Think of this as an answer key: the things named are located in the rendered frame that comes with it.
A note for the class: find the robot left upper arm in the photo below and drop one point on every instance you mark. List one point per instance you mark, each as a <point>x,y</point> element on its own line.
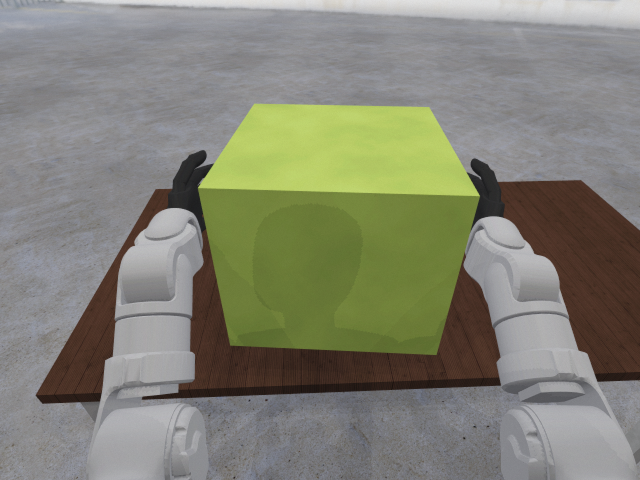
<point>160,442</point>

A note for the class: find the right robot forearm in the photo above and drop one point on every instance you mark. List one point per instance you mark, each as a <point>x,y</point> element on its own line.
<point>540,360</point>

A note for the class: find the table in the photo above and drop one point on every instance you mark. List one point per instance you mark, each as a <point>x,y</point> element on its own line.
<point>594,249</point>

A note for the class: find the left robot hand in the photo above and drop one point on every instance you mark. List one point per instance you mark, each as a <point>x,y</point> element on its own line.
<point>185,194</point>

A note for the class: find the left robot forearm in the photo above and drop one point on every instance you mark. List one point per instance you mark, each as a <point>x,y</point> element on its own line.
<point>151,352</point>

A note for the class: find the robot right upper arm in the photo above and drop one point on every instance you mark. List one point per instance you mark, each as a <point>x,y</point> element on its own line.
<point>563,442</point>

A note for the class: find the carton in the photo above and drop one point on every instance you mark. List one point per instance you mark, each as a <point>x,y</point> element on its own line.
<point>338,227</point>

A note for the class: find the right robot hand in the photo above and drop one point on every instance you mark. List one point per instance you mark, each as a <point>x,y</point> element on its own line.
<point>490,203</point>

